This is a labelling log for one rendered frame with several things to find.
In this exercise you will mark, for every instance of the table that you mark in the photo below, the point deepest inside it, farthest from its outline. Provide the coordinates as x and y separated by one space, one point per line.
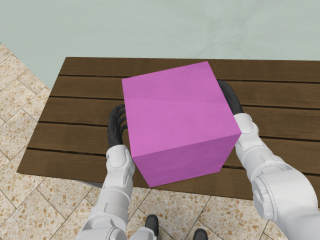
70 140

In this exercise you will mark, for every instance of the robot right hand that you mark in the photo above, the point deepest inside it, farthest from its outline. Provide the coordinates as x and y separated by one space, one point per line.
230 97

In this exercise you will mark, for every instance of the robot right forearm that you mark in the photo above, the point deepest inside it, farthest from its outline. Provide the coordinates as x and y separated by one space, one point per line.
254 155

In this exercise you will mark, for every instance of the robot left hand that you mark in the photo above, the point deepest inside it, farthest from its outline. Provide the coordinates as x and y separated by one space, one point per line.
114 131

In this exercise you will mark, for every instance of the robot right upper arm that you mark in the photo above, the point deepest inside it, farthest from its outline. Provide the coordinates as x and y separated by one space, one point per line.
286 198

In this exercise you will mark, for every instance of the carton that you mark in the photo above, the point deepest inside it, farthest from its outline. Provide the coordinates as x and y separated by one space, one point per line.
180 125

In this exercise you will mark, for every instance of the robot left forearm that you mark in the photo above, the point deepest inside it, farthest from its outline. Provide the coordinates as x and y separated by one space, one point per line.
111 209

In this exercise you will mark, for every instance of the left robot thigh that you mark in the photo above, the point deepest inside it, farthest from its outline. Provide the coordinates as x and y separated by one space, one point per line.
143 235

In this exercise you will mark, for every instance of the robot left upper arm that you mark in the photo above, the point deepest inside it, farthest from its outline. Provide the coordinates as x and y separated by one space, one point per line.
105 233

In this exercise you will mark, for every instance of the robot left foot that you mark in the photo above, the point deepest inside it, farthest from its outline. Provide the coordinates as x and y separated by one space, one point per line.
153 224

